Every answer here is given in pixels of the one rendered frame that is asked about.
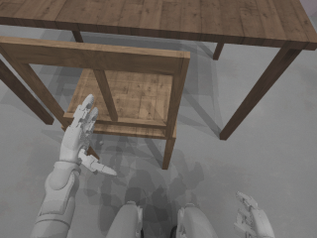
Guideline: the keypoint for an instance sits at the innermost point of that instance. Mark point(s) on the left robot forearm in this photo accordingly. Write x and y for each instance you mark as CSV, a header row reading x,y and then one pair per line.
x,y
56,213

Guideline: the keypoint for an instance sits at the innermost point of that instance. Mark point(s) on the table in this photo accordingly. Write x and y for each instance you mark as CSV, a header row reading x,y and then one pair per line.
x,y
280,24

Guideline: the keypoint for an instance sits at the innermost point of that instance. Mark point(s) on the robot right hand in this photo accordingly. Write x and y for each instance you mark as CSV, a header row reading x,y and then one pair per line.
x,y
257,224

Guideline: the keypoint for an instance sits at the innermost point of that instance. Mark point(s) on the chair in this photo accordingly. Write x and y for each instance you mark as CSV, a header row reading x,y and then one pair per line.
x,y
137,91

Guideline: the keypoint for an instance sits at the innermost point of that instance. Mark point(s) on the robot left hand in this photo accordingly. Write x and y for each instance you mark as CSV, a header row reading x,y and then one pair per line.
x,y
76,136

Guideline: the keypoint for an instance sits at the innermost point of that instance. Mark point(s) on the left robot thigh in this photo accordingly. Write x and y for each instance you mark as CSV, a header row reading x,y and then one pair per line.
x,y
127,222

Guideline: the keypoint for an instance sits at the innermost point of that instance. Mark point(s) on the right robot thigh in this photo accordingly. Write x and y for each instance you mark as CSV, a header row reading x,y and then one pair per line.
x,y
192,222

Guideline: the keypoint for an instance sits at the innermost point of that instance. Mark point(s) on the robot thigh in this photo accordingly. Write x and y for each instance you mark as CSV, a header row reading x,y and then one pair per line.
x,y
127,222
192,222

